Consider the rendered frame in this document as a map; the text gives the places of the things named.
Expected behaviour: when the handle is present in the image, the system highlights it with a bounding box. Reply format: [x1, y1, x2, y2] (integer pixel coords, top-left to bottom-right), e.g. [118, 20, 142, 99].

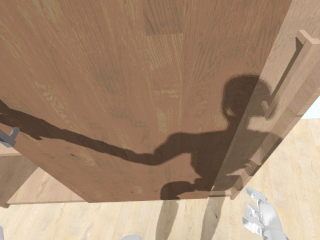
[0, 127, 20, 148]
[264, 38, 320, 121]

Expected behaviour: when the robot right hand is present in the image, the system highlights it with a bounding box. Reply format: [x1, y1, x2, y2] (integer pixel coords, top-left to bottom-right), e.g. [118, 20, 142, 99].
[242, 187, 283, 237]

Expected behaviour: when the wardrobe door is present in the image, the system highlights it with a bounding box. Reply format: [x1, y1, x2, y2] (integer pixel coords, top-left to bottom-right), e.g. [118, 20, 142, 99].
[211, 0, 320, 191]
[0, 0, 292, 203]

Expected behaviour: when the robot right forearm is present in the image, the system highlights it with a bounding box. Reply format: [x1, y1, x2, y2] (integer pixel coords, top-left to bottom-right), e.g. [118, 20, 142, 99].
[263, 229, 289, 240]

